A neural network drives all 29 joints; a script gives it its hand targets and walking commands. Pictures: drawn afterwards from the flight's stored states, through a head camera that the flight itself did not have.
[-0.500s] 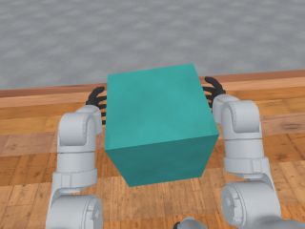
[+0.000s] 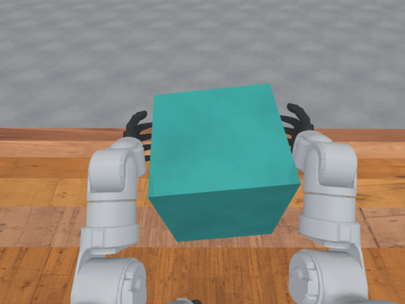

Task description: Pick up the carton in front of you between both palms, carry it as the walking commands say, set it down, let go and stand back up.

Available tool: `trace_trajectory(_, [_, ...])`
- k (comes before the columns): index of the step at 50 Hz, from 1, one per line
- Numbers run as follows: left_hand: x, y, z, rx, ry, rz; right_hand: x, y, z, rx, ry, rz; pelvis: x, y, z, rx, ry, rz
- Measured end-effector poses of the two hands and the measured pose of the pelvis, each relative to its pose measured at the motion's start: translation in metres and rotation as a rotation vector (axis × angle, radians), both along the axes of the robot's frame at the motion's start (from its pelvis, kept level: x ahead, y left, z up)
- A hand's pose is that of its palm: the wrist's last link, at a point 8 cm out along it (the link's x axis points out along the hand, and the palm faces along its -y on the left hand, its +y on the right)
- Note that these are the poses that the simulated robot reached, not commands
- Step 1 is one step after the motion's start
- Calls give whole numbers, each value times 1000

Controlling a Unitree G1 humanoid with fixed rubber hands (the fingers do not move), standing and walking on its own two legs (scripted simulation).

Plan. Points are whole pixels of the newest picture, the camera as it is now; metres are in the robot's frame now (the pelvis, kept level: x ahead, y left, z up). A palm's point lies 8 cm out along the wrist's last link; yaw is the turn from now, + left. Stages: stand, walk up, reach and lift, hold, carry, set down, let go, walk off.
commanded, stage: carry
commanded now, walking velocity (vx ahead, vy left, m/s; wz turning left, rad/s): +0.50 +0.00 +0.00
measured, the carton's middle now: (218, 171) +0.36 +0.02 +0.07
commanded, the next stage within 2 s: none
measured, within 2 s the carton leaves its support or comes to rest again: neither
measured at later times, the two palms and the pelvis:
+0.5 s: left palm (133, 102) +0.63 +0.28 +0.00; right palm (232, 91) +0.70 -0.01 +0.01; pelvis +0.32 +0.09 -0.10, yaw +13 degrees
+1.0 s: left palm (99, 76) +0.94 +0.54 -0.12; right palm (166, 61) +1.10 +0.28 -0.13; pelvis +0.70 +0.21 -0.26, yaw +32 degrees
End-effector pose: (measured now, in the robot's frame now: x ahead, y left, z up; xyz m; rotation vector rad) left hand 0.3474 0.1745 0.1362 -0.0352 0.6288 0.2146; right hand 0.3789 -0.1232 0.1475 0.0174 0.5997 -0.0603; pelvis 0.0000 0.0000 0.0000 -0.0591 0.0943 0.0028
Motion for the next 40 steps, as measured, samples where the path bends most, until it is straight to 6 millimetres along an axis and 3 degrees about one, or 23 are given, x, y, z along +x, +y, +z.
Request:
trace_trajectory(2, [41,7,-19,8,-31,-46,30,7,-15,-32,-35,-23,37,13,-34,-27,-41,3])
trace_trajectory(4, [71,8,-46,-1,5,-84,50,7,-40,-79,-1,-35,61,20,-50,18,-55,51])
trace_trajectory(7, [102,9,-85,-4,123,-112,75,8,-79,-85,119,-51,96,39,-61,-7,-47,29])
trace_trajectory(13, [165,27,-127,4,219,-99,142,25,-128,-52,217,-51,149,62,-63,24,-28,56])
trace_trajectory(17, [196,47,-146,-18,224,-30,188,46,-148,-18,223,-28,193,73,-65,39,-24,122])
trace_trajectory(21, [233,76,-144,-16,165,57,247,77,-152,28,170,23,250,81,-73,60,-27,169])
trace_trajectory(25, [287,106,-133,-24,27,139,323,112,-134,6,31,114,317,88,-96,75,-43,222])
trace_trajectory(29, [340,145,-136,19,-94,218,407,161,-125,-24,-104,243,394,90,-149,87,-49,284])
trace_trajectory(35, [355,218,-199,-16,85,417,487,266,-182,-112,58,491,482,85,-180,99,-43,441])
trace_trajectory(37, [364,238,-214,-10,132,466,510,295,-203,-110,98,548,506,93,-186,100,-41,444])
trace_trajectory(40, [394,265,-228,13,211,503,549,327,-237,-60,183,571,543,114,-192,90,-29,477])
